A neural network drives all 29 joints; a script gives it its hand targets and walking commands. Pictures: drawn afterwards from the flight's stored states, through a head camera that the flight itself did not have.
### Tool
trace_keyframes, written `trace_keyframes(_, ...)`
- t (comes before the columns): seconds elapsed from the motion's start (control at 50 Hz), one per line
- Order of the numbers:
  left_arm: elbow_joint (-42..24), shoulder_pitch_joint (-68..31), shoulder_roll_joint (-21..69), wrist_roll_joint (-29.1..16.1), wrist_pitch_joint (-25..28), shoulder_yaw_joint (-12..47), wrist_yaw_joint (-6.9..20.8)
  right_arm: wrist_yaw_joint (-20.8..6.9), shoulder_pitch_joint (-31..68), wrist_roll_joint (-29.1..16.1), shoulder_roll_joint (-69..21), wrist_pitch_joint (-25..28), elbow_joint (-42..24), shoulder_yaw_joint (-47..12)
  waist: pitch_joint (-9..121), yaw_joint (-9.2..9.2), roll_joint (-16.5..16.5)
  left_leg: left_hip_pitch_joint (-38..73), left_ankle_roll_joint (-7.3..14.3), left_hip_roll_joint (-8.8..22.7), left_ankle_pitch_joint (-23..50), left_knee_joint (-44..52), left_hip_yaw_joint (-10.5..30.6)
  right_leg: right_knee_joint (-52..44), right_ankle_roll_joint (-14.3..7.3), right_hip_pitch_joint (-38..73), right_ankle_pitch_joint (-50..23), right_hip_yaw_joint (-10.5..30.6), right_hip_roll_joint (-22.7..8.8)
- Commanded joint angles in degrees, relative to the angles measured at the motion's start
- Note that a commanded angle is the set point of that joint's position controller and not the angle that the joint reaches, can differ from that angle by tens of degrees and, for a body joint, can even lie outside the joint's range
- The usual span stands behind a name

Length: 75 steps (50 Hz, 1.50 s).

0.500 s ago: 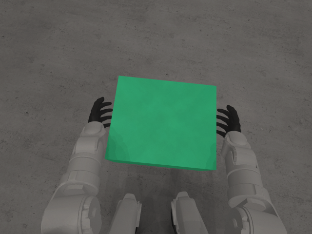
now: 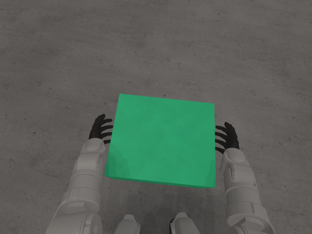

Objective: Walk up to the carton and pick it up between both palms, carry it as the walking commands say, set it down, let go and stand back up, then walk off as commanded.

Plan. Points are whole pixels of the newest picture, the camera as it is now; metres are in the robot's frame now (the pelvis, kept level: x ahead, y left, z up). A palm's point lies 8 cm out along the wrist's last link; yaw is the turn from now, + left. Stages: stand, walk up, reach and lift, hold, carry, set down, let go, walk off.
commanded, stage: reach and lift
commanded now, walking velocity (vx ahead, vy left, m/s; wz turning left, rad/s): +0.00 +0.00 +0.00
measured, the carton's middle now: (161, 143) +0.40 -0.02 -0.13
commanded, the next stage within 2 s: none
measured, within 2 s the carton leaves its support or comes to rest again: neither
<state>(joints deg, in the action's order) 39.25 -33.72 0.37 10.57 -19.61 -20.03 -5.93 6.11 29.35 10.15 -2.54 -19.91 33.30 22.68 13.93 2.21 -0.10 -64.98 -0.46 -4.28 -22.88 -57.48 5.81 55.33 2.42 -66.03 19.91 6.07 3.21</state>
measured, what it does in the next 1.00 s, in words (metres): rises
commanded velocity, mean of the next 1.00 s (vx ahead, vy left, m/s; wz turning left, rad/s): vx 0.00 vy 0.00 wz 0.00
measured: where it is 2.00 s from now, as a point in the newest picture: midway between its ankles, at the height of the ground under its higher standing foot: outside the picture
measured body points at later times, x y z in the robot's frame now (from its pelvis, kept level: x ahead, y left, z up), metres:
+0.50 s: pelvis +0.01 +0.00 +0.05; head +0.09 +0.01 +0.50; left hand +0.37 +0.17 +0.01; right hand +0.35 -0.20 +0.02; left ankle +0.02 +0.12 -0.66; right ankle +0.04 -0.14 -0.66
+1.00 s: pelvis +0.03 +0.00 +0.08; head +0.02 +0.01 +0.53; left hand +0.36 +0.17 +0.08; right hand +0.33 -0.20 +0.09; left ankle +0.02 +0.12 -0.66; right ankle +0.04 -0.14 -0.66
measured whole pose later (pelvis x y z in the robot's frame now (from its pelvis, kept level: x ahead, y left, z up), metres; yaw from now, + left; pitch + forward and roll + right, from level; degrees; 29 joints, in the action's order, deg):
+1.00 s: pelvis +0.03 +0.00 +0.08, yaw +1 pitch +5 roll -1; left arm 32.3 -21.0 2.1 13.3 -30.5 -17.2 -3.5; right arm 4.5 16.8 15.2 -6.0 -31.9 25.3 19.3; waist 7.7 3.1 0.3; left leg -16.2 0.2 -2.4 -13.4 -25.1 7.0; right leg 22.7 1.3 -16.9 10.6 5.6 1.4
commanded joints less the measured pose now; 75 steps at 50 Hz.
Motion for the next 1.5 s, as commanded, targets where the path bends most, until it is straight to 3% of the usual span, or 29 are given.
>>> trace_keyframes(0.0, -4.63, -29.07, 52.67, -8.54, 2.14, 28.5, 24.58, -24.62, 32.23, -10.52, -52.06, 0.77, -2.1, -31.32, 41.61, -0.4, -0.53, 22.31, 0.97, -1.92, 23.24, 8.42, -3.79, -5.68, -1.43, 29.14, -23.94, -5.31, 1.98)
trace_keyframes(0.02, -3.67, -29.78, 53.1, -9.42, 2.01, 30.08, 24.69, -24.65, 30.62, -9.73, -52.86, 0.85, -0.46, -31.21, 38.4, 1.37, -1.5, 24.38, 0.45, -1.38, 25.66, 9.38, -3.06, -6.59, -1.71, 27.29, -24.23, -5.32, 2.7)
trace_keyframes(0.08, -0.51, -24.39, 51.54, -6.32, 1.44, 26.84, 24.38, -24.95, 27.91, -8.29, -51.22, 0.5, 1.64, -28.94, 32.85, -1.35, 0.11, 25.32, 0.92, -1.81, 24.66, 11.74, -3.17, -9.58, -1.27, 25.62, -22.31, -5.59, 2.49)
trace_keyframes(0.22, -3.59, -25.37, 53.03, -7.51, 0.79, 29.29, 25.92, -24.66, 27.79, -7.85, -52.48, -0.19, -1.51, -29.79, 30.5, 1.36, -2.26, 27.61, 0.96, -0.9, 21.51, 16.39, -2.49, -14.14, -2.09, 35.47, -21.45, -4.03, 1.8)
trace_keyframes(0.34, -0.88, -23.16, 53.59, -5.63, -0.62, 26.9, 26.18, -25.11, 31.09, -8.33, -51.82, -0.62, -3.84, -30.97, 24.93, -0.63, -0.92, 31.48, 1.09, -1.34, 16.99, 20.13, -3.52, -17.69, -2.13, 38.62, -17.97, -5.12, 1.84)
trace_keyframes(0.38, -1.41, -23.46, 53.7, -5.79, -1.26, 27.83, 26.7, -25.45, 28.81, -6.82, -51.79, -1.79, -0.24, -28.54, 24.0, 1.18, -2.01, 31.4, 0.55, -1.0, 16.71, 21.5, -2.82, -17.8, -2.25, 40.22, -18.67, -5.46, 2.13)
trace_keyframes(0.46, -4.22, -24.32, 53.76, -7.27, -2.02, 29.4, 26.7, -26.01, 25.95, -7.69, -52.91, -2.88, -0.08, -29.04, 24.56, 1.57, -1.57, 38.7, 0.5, -0.23, 21.09, 23.73, -2.48, -21.21, -2.82, 42.44, -21.26, -5.17, 1.68)
trace_keyframes(0.48, -4.51, -18.9, 54.7, -7.12, -2.29, 29.45, 26.45, -25.83, 25.04, -9.1, -53.44, -2.75, -2.94, -31.09, 26.28, -0.51, -0.13, 41.15, 0.73, -0.74, 25.6, 23.92, -2.78, -21.51, -2.26, 46.48, -25.0, -5.61, 1.71)
trace_keyframes(0.54, -6.36, -20.97, 54.67, -7.52, -2.86, 31.41, 26.08, -25.87, 19.9, -7.19, -54.4, -3.5, -0.01, -28.85, 23.29, 2.06, -4.09, 43.99, 0.28, -0.4, 26.31, 25.81, -1.21, -22.87, -2.76, 45.67, -25.69, -4.95, 1.92)
trace_keyframes(0.58, -8.56, -16.91, 56.31, -8.48, -3.03, 32.32, 26.23, -25.86, 21.86, -9.99, -53.22, -3.55, -6.33, -32.62, 27.0, 0.09, -1.45, 48.24, 0.61, -0.54, 29.29, 27.19, -1.65, -24.91, -1.96, 50.01, -27.43, -5.36, 1.15)
trace_keyframes(0.62, -5.3, -18.16, 54.84, -7.52, -3.49, 30.37, 26.41, -25.23, 23.76, -8.2, -51.97, -4.02, -6.41, -30.24, 20.96, 0.93, -0.23, 45.46, 0.87, -0.24, 24.15, 28.52, -1.64, -26.05, -1.88, 50.12, -23.62, -5.19, 1.2)
trace_keyframes(0.64, -5.37, -18.43, 53.48, -5.85, -3.59, 29.64, 26.44, -25.73, 20.89, -7.04, -52.81, -4.94, -2.39, -29.36, 17.29, 1.55, -3.25, 44.49, 0.26, -0.5, 21.74, 30.13, -2.48, -27.23, -1.87, 49.63, -22.06, -4.46, 1.37)
trace_keyframes(0.66, -6.26, -19.3, 53.26, -6.72, -3.61, 29.18, 26.36, -25.75, 22.37, -8.85, -52.99, -5.04, -3.38, -30.32, 16.7, -0.27, -0.57, 44.31, 1.22, -0.27, 20.92, 30.34, -2.34, -27.48, -1.57, 50.77, -21.29, -5.32, 1.47)
trace_keyframes(0.68, -6.39, -18.25, 55.42, -7.8, -4.02, 30.65, 26.31, -25.52, 23.12, -8.46, -53.75, -5.06, -5.9, -31.42, 18.14, 1.18, 0.57, 45.81, 1.26, -0.26, 22.01, 31.14, -1.56, -27.19, -1.35, 53.18, -21.93, -5.55, 1.65)
trace_keyframes(0.74, -5.86, -16.59, 55.99, -7.75, -4.55, 29.76, 26.95, -25.41, 23.67, -9.54, -53.78, -6.09, -8.34, -33.53, 17.62, 0.12, 1.75, 46.66, 1.55, -0.11, 19.63, 32.34, -1.81, -29.63, -1.26, 56.12, -20.87, -4.95, 0.97)
trace_keyframes(0.78, -5.19, -14.95, 54.58, -6.45, -5.96, 28.73, 26.87, -25.02, 22.86, -8.54, -53.35, -6.74, -6.72, -32.21, 11.91, -0.28, -0.76, 46.43, 1.43, 0.07, 16.57, 34.49, -2.2, -30.11, -1.57, 56.3, -18.67, -5.46, 0.97)
trace_keyframes(0.88, -7.88, -23.88, 54.24, -9.13, -7.07, 29.81, 28.09, -25.48, 23.95, -7.6, -54.15, -9.17, -5.28, -30.26, 8.78, 2.61, 0.93, 46.82, 1.67, 0.41, 11.07, 36.31, -1.71, -32.99, -2.09, 57.63, -13.87, -4.98, 1.03)
trace_keyframes(1.0, -10.79, -13.45, 57.63, -10.16, -10.35, 33.33, 27.57, -26.07, 18.66, -10.08, -54.76, -11.61, -10.46, -34.78, 12.65, 0.56, -3.49, 58.0, 0.02, 0.02, 27.51, 37.79, -1.33, -35.39, -1.8, 62.27, -25.75, -4.32, 1.25)
trace_keyframes(1.1, -18.1, -9.12, 57.96, -12.51, -13.41, 35.77, 26.33, -26.02, 14.58, -12.98, -53.64, -14.69, -17.0, -38.78, 12.65, 0.44, -1.75, 62.25, 0.27, 0.21, 36.07, 40.42, -1.15, -37.65, -1.35, 66.63, -33.93, -3.22, 1.48)
trace_keyframes(1.12, -17.47, -10.59, 55.93, -11.0, -13.56, 34.38, 26.37, -25.74, 13.59, -10.95, -53.12, -15.05, -15.04, -36.51, 9.25, 1.03, 0.95, 63.11, 0.58, 0.27, 34.34, 41.27, -0.65, -38.36, -1.12, 62.97, -32.0, -4.0, 2.22)
trace_keyframes(1.16, -16.97, -7.17, 56.49, -10.25, -15.59, 33.85, 26.22, -25.8, 13.45, -11.44, -53.12, -16.44, -15.98, -37.93, 5.42, -0.58, -2.18, 62.24, 0.65, 0.13, 32.37, 41.87, -1.2, -39.03, -1.2, 63.96, -29.56, -3.63, 1.15)
trace_keyframes(1.18, -17.74, -7.78, 55.51, -10.78, -15.82, 35.02, 26.28, -25.51, 13.78, -10.2, -51.09, -16.52, -16.87, -36.3, 2.95, 2.16, 0.86, 61.85, 0.59, 0.55, 27.97, 42.82, -0.74, -39.65, -1.76, 63.83, -26.25, -4.0, 1.26)
trace_keyframes(1.2, -22.83, -12.07, 55.76, -11.64, -15.46, 35.56, 26.72, -25.98, 13.31, -12.36, -55.27, -16.87, -19.1, -40.15, 8.01, -0.82, 2.54, 62.34, 1.01, -0.63, 27.54, 43.13, -1.39, -40.59, -1.21, 67.84, -27.73, -3.57, 1.61)
trace_keyframes(1.32, -24.72, -12.44, 57.68, -12.71, -17.41, 38.85, 27.37, -25.8, 16.27, -12.91, -56.35, -18.23, -23.4, -42.39, 9.04, 0.79, 1.53, 64.83, -0.15, 0.04, 27.47, 43.7, -1.7, -40.84, -0.7, 69.36, -26.39, -4.19, 1.92)
trace_keyframes(1.36, -18.5, -11.93, 55.67, -9.96, -18.38, 33.36, 27.99, -25.61, 16.41, -10.54, -54.54, -19.38, -17.02, -38.87, -0.65, -0.23, 0.73, 60.3, 0.97, -0.16, 18.42, 44.37, -2.1, -41.56, -0.79, 64.97, -20.52, -4.18, 0.75)
trace_keyframes(1.4, -20.36, -17.7, 55.68, -10.2, -17.82, 34.03, 28.52, -26.0, 17.2, -8.84, -54.27, -19.52, -15.04, -35.17, 0.76, 1.94, 0.52, 60.09, 0.48, 0.58, 14.09, 44.83, -2.25, -41.35, -1.03, 64.48, -15.7, -5.12, 1.58)
trace_keyframes(1.44, -21.48, -19.98, 55.57, -10.53, -17.55, 34.18, 28.83, -26.91, 18.3, -10.14, -55.82, -19.09, -14.48, -36.45, 1.27, -0.5, -3.59, 57.03, 0.48, -0.5, 15.75, 43.99, -2.74, -41.1, -1.45, 68.05, -18.36, -3.98, 0.84)
trace_keyframes(1.46, -23.33, -19.1, 56.57, -12.0, -17.43, 36.79, 28.97, -27.07, 19.17, -11.38, -57.75, -18.7, -18.56, -39.73, 8.29, 0.1, 0.88, 61.37, 0.53, -0.1, 19.4, 44.18, -2.43, -40.91, -0.93, 70.91, -20.77, -4.54, 1.66)
trace_keyframes(1.48, -21.34, -16.28, 58.7, -11.98, -17.84, 35.82, 29.0, -27.22, 22.47, -12.5, -55.96, -18.5, -19.88, -39.68, 7.63, -1.7, -1.48, 60.92, -0.36, -0.26, 22.45, 43.58, -2.53, -40.39, -0.74, 69.11, -22.8, -5.17, 1.65)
